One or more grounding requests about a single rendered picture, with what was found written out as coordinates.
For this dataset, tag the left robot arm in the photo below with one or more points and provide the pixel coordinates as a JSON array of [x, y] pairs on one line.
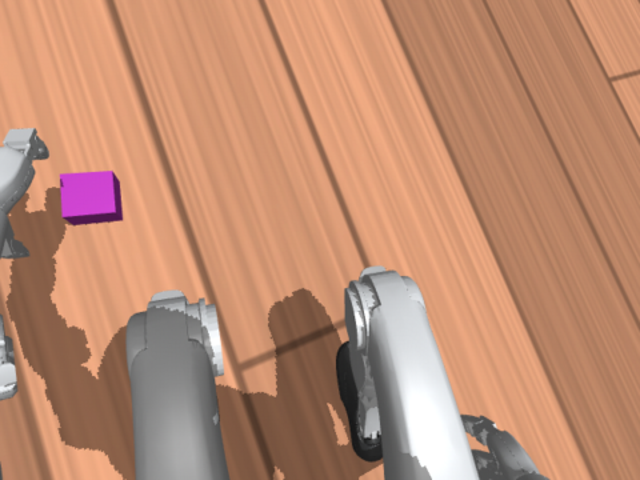
[[8, 380]]

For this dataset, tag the right robot foot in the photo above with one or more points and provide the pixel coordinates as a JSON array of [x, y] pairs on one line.
[[366, 448]]

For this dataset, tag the right robot hand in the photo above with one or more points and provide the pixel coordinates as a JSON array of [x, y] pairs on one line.
[[507, 459]]

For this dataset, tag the small box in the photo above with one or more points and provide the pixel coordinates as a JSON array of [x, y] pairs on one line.
[[90, 197]]

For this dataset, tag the left robot hand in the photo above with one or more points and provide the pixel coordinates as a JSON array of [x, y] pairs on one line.
[[16, 175]]

